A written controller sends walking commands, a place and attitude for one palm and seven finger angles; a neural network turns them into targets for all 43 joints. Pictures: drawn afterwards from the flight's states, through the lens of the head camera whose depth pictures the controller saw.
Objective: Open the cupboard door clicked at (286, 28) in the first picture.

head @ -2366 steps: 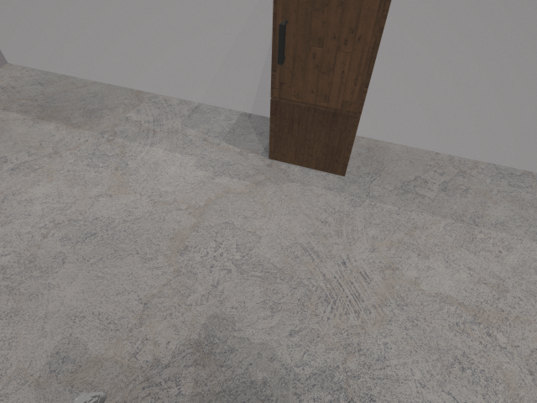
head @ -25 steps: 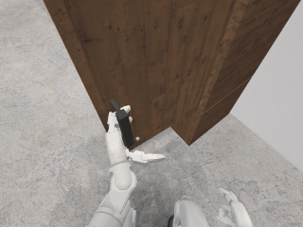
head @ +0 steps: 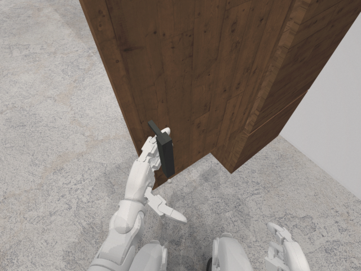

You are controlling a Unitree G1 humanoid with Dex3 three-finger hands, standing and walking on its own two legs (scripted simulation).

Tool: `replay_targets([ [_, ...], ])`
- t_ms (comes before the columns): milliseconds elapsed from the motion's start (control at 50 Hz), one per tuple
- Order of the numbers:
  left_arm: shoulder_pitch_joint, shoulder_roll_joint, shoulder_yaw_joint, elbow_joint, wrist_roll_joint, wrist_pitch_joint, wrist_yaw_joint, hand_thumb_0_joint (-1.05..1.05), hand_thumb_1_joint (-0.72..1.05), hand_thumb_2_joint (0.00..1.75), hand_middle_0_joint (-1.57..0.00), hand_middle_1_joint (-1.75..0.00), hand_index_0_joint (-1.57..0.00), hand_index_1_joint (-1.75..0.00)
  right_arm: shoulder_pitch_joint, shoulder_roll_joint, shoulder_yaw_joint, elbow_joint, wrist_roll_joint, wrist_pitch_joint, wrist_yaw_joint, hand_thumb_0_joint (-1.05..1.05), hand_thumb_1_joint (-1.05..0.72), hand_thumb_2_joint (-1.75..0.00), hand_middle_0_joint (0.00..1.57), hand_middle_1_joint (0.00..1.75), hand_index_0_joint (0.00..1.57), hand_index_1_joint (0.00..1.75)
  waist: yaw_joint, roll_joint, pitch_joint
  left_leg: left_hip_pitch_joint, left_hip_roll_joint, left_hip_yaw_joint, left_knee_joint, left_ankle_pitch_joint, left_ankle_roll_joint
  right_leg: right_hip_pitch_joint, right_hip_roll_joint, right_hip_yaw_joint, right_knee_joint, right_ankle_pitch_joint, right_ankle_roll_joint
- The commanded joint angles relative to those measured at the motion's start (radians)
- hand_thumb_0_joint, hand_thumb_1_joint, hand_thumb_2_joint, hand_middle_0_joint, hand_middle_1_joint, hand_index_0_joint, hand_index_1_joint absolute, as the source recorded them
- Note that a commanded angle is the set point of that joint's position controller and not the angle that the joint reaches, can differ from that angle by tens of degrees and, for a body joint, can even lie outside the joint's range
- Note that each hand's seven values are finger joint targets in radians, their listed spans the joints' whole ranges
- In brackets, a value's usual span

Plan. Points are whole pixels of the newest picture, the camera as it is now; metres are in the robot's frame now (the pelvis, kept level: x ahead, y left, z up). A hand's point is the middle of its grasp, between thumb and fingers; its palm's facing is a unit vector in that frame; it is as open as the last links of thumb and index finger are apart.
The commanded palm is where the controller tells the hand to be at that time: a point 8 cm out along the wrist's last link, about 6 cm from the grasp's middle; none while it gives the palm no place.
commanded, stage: slide the hand sideways off the handle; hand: left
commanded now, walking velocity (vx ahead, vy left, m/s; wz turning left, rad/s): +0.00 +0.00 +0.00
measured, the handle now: (161, 150) +0.37 +0.06 +0.03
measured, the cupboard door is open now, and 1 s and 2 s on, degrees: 87 87 87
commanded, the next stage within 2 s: draw the hand back to the body in 0.90 s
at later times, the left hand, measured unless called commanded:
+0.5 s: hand (145, 200) +0.26 +0.08 +0.03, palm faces -0.15 -0.99 +0.00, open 16.3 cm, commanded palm +0.23 +0.14 +0.03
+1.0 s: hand (123, 217) +0.23 +0.12 +0.03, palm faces -0.14 -0.99 -0.01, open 16.3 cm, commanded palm +0.21 +0.18 +0.03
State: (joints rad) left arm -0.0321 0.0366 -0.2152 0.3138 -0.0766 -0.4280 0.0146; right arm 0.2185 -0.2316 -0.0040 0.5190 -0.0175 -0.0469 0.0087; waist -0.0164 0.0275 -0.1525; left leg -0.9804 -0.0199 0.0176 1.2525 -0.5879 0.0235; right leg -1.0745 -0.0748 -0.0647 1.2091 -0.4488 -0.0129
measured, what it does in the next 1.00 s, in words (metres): stands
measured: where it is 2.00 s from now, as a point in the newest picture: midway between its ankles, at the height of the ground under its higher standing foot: outside the picture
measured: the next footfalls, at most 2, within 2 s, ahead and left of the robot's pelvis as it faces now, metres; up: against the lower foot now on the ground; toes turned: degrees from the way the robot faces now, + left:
none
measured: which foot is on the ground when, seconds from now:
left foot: down 0.00-1.00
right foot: down 0.00-1.00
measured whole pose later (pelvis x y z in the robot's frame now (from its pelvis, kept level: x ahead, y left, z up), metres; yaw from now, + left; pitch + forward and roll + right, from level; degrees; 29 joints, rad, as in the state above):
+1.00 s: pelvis +0.01 -0.01 -0.02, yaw +0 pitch +20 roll -2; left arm 0.44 0.19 -0.02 -0.14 -0.17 -0.39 -0.20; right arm 0.22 -0.23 0.00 0.42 0.00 -0.09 -0.04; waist 0.00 0.02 -0.19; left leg -1.07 0.00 -0.02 1.39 -0.67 0.01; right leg -1.15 -0.06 -0.10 1.32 -0.52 -0.02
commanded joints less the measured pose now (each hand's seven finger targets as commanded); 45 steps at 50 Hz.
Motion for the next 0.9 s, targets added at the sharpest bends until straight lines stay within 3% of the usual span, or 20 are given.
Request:
replay_targets([
  [0,-0.073,0.005,0.023,-0.278,0.056,-0.091,0.043,0.0,-0.5,0.3,-0.15,-0.3,-0.15,-0.3,-0.031,-0.108,-0.041,-0.177,-0.007,-0.042,0.011,0.0,-0.9,-0.9,0.2,0.3,0.2,0.3,0.002,-0.093,-0.311,0.05,-0.014,-0.057,-0.187,0.214,-0.02,0.275,0.041,0.024,-0.109,0.122,-0.032],
  [40,-0.062,-0.001,0.007,-0.309,0.07,-0.096,0.044,0.0,-0.5,0.3,-0.15,-0.3,-0.15,-0.3,-0.033,-0.105,-0.042,-0.187,-0.008,-0.037,0.017,0.0,-0.9,-0.9,0.2,0.3,0.2,0.3,-0.004,-0.077,-0.302,0.04,-0.015,-0.054,-0.179,0.182,-0.019,0.259,0.041,0.028,-0.111,0.092,-0.03],
  [60,-0.021,0.039,0.045,-0.314,0.072,-0.092,0.046,0.0,-0.5,0.3,-0.15,-0.3,-0.15,-0.3,-0.035,-0.11,-0.043,-0.196,-0.008,-0.034,0.015,0.0,-0.9,-0.9,0.2,0.3,0.2,0.3,0.013,-0.091,-0.312,0.025,-0.017,-0.056,-0.181,0.181,-0.018,0.278,0.043,0.03,-0.109,0.086,-0.034],
  [100,0.011,0.024,0.029,-0.34,0.071,-0.083,0.035,0.0,-0.5,0.3,-0.15,-0.3,-0.15,-0.3,-0.038,-0.105,-0.041,-0.207,-0.005,-0.027,0.013,0.0,-0.9,-0.9,0.2,0.3,0.2,0.3,0.009,-0.076,-0.305,0.03,-0.016,-0.052,-0.18,0.161,-0.018,0.27,0.046,0.034,-0.114,0.071,-0.031],
  [160,0.006,0.031,0.021,-0.42,0.053,-0.068,0.019,0.0,-0.5,0.3,-0.15,-0.3,-0.15,-0.3,-0.04,-0.107,-0.038,-0.222,0.0,-0.025,0.006,0.0,-0.9,-0.9,0.2,0.3,0.2,0.3,-0.002,-0.049,-0.316,0.041,-0.016,-0.061,-0.177,0.171,-0.017,0.265,0.047,0.029,-0.109,0.078,-0.032],
  [180,0.04,0.043,0.035,-0.435,0.049,-0.067,0.012,0.0,-0.5,0.3,-0.15,-0.3,-0.15,-0.3,-0.037,-0.106,-0.039,-0.222,0.001,-0.026,0.002,0.0,-0.9,-0.9,0.2,0.3,0.2,0.3,0.007,-0.054,-0.327,0.05,-0.014,-0.061,-0.175,0.175,-0.019,0.267,0.048,0.029,-0.107,0.081,-0.031],
  [200,0.051,0.024,0.013,-0.455,0.039,-0.063,0.003,0.0,-0.5,0.3,-0.15,-0.3,-0.15,-0.3,-0.034,-0.102,-0.037,-0.226,0.002,-0.029,0.0,0.0,-0.9,-0.9,0.2,0.3,0.2,0.3,-0.007,-0.062,-0.321,0.052,-0.014,-0.06,-0.171,0.178,-0.017,0.268,0.05,0.028,-0.112,0.09,-0.027],
  [280,0.102,0.055,0.038,-0.48,0.019,-0.052,-0.026,0.0,-0.5,0.3,-0.15,-0.3,-0.15,-0.3,-0.03,-0.104,-0.033,-0.226,0.005,-0.039,-0.012,0.0,-0.9,-0.9,0.2,0.3,0.2,0.3,-0.012,-0.065,-0.296,0.032,-0.014,-0.065,-0.159,0.181,-0.016,0.259,0.05,0.024,-0.107,0.093,-0.025],
  [340,0.15,0.064,0.045,-0.494,0.015,-0.044,-0.047,0.0,-0.5,0.3,-0.15,-0.3,-0.15,-0.3,-0.025,-0.105,-0.033,-0.231,0.005,-0.045,-0.015,0.0,-0.9,-0.9,0.2,0.3,0.2,0.3,-0.011,-0.06,-0.288,0.028,-0.014,-0.067,-0.153,0.178,-0.018,0.249,0.051,0.02,-0.103,0.089,-0.025],
  [380,0.197,0.095,0.079,-0.516,0.007,-0.04,-0.058,0.0,-0.5,0.3,-0.15,-0.3,-0.15,-0.3,-0.026,-0.105,-0.034,-0.24,0.007,-0.049,-0.018,0.0,-0.9,-0.9,0.2,0.3,0.2,0.3,0.006,-0.057,-0.31,0.019,-0.017,-0.06,-0.145,0.195,-0.017,0.275,0.05,0.029,-0.098,0.108,-0.026],
  [440,0.259,0.104,0.09,-0.569,-0.007,-0.039,-0.077,0.0,-0.5,0.3,-0.15,-0.3,-0.15,-0.3,-0.023,-0.101,-0.035,-0.253,0.009,-0.053,-0.019,0.0,-0.9,-0.9,0.2,0.3,0.2,0.3,0.011,-0.054,-0.321,0.025,-0.017,-0.058,-0.142,0.214,-0.019,0.287,0.05,0.027,-0.093,0.13,-0.026],
  [460,0.306,0.116,0.103,-0.568,-0.007,-0.034,-0.081,0.0,-0.5,0.3,-0.15,-0.3,-0.15,-0.3,-0.024,-0.102,-0.034,-0.259,0.01,-0.054,-0.02,0.0,-0.9,-0.9,0.2,0.3,0.2,0.3,0.021,-0.029,-0.312,0.023,-0.017,-0.059,-0.145,0.233,-0.02,0.289,0.054,0.026,-0.087,0.141,-0.03],
  [480,0.322,0.105,0.092,-0.569,-0.01,-0.031,-0.086,0.0,-0.5,0.3,-0.15,-0.3,-0.15,-0.3,-0.022,-0.099,-0.034,-0.259,0.01,-0.055,-0.02,0.0,-0.9,-0.9,0.2,0.3,0.2,0.3,0.009,-0.046,-0.301,0.023,-0.016,-0.057,-0.137,0.231,-0.019,0.277,0.054,0.025,-0.089,0.147,-0.026],
  [540,0.313,0.119,0.101,-0.597,-0.015,-0.036,-0.1,0.0,-0.5,0.3,-0.15,-0.3,-0.15,-0.3,-0.019,-0.103,-0.035,-0.263,0.01,-0.06,-0.026,0.0,-0.9,-0.9,0.2,0.3,0.2,0.3,-0.007,-0.051,-0.27,-0.001,-0.015,-0.056,-0.121,0.193,-0.018,0.253,0.054,0.028,-0.093,0.114,-0.021],
  [660,0.394,0.169,0.165,-0.646,-0.049,-0.051,-0.138,0.0,-0.5,0.3,-0.15,-0.3,-0.15,-0.3,-0.016,-0.105,-0.04,-0.266,0.012,-0.075,-0.037,0.0,-0.9,-0.9,0.2,0.3,0.2,0.3,0.008,-0.042,-0.303,-0.015,-0.016,-0.056,-0.104,0.217,-0.017,0.275,0.059,0.032,-0.079,0.129,-0.025],
  [680,0.415,0.168,0.16,-0.654,-0.05,-0.052,-0.146,0.0,-0.5,0.3,-0.15,-0.3,-0.15,-0.3,-0.021,-0.105,-0.04,-0.27,0.012,-0.078,-0.036,0.0,-0.9,-0.9,0.2,0.3,0.2,0.3,0.011,-0.016,-0.298,-0.011,-0.016,-0.052,-0.103,0.216,-0.019,0.264,0.057,0.033,-0.078,0.13,-0.024],
  [740,0.455,0.183,0.19,-0.646,-0.068,-0.045,-0.167,0.0,-0.5,0.3,-0.15,-0.3,-0.15,-0.3,-0.016,-0.107,-0.044,-0.268,0.017,-0.078,-0.042,0.0,-0.9,-0.9,0.2,0.3,0.2,0.3,0.006,-0.046,-0.284,-0.025,-0.015,-0.051,-0.095,0.208,-0.018,0.263,0.061,0.031,-0.08,0.124,-0.02],
  [880,0.446,0.205,0.221,-0.675,-0.106,-0.039,-0.21,0.0,-0.5,0.3,-0.15,-0.3,-0.15,-0.3,-0.026,-0.11,-0.044,-0.266,0.021,-0.094,-0.054,0.0,-0.9,-0.9,0.2,0.3,0.2,0.3,0.003,-0.025,-0.28,-0.044,-0.015,-0.05,-0.077,0.179,-0.015,0.244,0.063,0.042,-0.085,0.073,-0.018],
])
